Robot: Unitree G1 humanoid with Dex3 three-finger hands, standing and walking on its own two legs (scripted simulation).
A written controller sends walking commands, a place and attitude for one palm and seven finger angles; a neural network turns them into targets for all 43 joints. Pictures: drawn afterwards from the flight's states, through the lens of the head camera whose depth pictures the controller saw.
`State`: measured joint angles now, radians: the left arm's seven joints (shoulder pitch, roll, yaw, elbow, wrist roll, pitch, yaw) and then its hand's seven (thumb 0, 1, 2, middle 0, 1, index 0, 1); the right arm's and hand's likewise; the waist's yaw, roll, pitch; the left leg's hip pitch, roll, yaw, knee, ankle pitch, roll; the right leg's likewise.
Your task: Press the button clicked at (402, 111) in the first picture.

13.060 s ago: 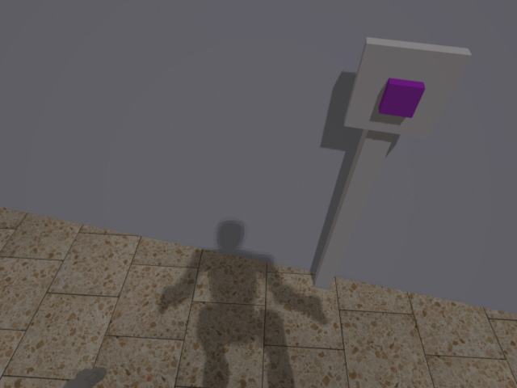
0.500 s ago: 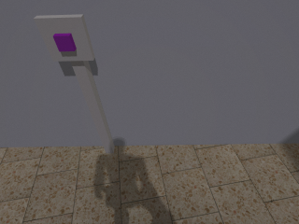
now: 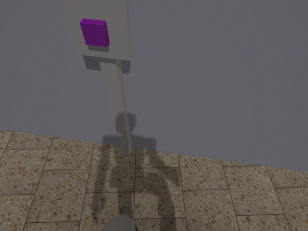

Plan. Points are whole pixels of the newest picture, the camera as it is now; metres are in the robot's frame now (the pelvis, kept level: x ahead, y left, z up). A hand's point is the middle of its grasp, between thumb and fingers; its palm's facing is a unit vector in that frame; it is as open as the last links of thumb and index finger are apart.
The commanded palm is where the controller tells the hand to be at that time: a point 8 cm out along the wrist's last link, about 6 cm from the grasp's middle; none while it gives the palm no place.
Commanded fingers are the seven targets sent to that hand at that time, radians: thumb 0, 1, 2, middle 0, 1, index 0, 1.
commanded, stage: come to a stop and stand still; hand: left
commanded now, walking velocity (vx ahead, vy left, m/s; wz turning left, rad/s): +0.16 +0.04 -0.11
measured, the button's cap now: (96, 32) +0.58 +0.23 +0.18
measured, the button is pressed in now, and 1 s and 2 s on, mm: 0 0 0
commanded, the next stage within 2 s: look again from close up in 1.24 s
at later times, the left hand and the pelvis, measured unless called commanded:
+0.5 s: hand (97, 216) +0.16 +0.18 -0.14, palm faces +0.02 -0.98 -0.21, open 7.3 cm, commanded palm none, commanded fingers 0.00 0.90 0.90 -0.20 -0.30 -0.20 -0.30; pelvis +0.06 +0.01 +0.02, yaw +1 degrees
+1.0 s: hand out of the picture +0.01 +0.28 -0.13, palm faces +0.03 -0.96 -0.26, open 7.4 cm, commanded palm none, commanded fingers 0.00 0.90 0.90 -0.20 -0.30 -0.20 -0.30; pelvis -0.01 +0.10 +0.02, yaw -1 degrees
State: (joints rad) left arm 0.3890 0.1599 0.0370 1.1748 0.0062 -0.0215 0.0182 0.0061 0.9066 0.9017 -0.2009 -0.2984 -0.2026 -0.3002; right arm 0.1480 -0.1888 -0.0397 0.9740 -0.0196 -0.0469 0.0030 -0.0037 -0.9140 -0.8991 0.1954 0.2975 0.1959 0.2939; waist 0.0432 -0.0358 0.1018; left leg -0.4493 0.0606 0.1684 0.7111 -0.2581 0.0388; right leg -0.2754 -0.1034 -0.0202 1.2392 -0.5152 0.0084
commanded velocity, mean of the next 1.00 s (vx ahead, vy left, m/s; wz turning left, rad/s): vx -0.09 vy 0.00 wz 0.00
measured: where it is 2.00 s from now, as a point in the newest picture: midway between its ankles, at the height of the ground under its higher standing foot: outside the picture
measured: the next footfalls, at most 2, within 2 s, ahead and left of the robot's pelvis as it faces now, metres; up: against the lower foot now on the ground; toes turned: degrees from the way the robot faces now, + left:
right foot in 0.26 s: +0.18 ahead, -0.10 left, +0.00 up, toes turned -6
left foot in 0.62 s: +0.04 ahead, +0.15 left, +0.00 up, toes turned +5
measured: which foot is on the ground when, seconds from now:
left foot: down 0.00-0.28, up 0.30-0.60, down 0.62-1.00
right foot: up 0.00-0.24, down 0.26-0.64, up 0.66-0.86, down 0.88-1.00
